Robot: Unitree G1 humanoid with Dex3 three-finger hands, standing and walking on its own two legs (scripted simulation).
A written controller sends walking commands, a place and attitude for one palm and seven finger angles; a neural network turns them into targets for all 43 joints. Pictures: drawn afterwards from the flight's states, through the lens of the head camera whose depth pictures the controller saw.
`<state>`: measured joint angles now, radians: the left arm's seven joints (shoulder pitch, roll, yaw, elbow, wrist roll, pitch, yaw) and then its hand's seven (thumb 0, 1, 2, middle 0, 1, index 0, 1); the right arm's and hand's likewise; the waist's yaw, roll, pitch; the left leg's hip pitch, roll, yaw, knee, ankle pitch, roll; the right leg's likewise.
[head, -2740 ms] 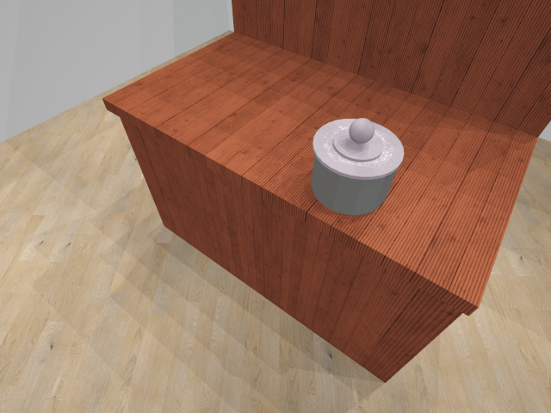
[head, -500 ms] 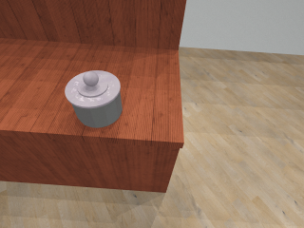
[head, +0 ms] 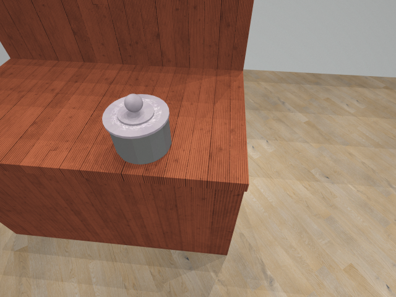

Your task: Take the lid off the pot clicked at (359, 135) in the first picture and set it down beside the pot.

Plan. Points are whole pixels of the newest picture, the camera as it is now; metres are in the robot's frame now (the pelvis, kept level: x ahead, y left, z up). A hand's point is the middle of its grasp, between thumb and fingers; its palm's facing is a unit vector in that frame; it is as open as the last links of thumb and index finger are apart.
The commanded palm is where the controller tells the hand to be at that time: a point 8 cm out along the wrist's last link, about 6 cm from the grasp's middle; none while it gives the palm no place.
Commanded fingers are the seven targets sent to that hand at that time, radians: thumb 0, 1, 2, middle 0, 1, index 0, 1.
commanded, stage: come to a stop and stand still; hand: left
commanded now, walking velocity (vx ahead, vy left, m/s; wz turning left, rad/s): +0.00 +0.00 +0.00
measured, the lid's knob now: (133, 103) +0.57 +0.22 +0.08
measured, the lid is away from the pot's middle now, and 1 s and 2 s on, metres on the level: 0.00 0.00 0.00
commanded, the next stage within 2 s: look again from close up in 0.22 s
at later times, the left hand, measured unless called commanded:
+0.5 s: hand out of the picture +0.04 +0.17 -0.16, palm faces +0.00 -0.98 -0.21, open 7.3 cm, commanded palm none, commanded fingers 0.00 0.90 0.90 -0.20 -0.30 -0.20 -0.30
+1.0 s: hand out of the picture +0.04 +0.15 -0.17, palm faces +0.03 -0.98 -0.20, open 7.3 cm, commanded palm none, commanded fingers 0.00 0.90 0.90 -0.20 -0.30 -0.20 -0.30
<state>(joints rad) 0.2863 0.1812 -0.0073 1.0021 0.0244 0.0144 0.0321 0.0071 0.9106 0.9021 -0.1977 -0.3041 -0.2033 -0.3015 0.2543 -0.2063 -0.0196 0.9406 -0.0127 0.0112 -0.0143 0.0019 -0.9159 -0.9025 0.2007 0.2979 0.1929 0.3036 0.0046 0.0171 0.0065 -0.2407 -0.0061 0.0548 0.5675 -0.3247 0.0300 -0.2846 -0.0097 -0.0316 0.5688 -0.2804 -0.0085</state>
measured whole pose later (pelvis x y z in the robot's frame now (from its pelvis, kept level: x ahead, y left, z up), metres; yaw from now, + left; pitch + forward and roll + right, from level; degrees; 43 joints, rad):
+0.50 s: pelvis +0.02 -0.01 +0.01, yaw +0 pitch +0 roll +0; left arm 0.26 0.17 -0.02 1.07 0.01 -0.01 0.03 0.01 0.92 0.90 -0.20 -0.30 -0.20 -0.30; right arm 0.27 -0.17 0.01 1.10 0.00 -0.02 -0.02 0.00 -0.91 -0.90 0.20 0.30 0.20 0.30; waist 0.00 0.00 0.02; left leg -0.16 -0.01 0.05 0.45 -0.30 0.02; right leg -0.22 -0.01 -0.03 0.49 -0.27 -0.01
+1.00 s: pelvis +0.04 -0.02 +0.01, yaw +0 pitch +0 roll +0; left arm 0.28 0.15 -0.01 1.11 0.01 -0.02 0.03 0.01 0.92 0.90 -0.20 -0.30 -0.20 -0.30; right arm 0.26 -0.15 0.01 1.15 0.00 -0.02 -0.04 0.00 -0.91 -0.90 0.20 0.30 0.20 0.30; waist 0.01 0.00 0.01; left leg -0.11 0.01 0.04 0.42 -0.30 0.00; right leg -0.17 0.01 -0.05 0.47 -0.29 -0.03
